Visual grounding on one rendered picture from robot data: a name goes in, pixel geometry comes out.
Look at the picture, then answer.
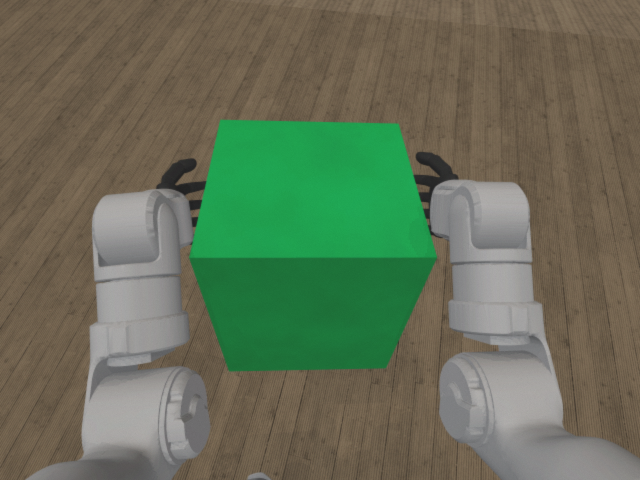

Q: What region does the robot right upper arm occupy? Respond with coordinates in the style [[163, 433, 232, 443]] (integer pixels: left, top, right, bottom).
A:
[[439, 351, 640, 480]]

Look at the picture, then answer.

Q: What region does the carton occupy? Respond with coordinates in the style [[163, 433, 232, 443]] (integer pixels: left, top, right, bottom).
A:
[[189, 120, 437, 371]]

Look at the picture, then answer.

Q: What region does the robot left forearm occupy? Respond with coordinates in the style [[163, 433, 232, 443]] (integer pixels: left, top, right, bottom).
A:
[[82, 189, 194, 451]]

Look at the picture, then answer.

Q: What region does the robot right forearm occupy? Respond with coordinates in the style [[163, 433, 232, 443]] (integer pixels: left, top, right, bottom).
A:
[[430, 180, 563, 421]]

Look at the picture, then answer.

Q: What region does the robot left hand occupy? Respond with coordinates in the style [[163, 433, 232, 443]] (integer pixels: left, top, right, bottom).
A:
[[156, 158, 206, 245]]

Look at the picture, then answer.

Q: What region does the robot right hand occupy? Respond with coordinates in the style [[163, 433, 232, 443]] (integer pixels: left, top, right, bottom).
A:
[[414, 152, 459, 238]]

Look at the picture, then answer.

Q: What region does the robot left upper arm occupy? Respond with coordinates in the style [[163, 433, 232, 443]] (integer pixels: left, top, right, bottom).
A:
[[25, 366, 210, 480]]

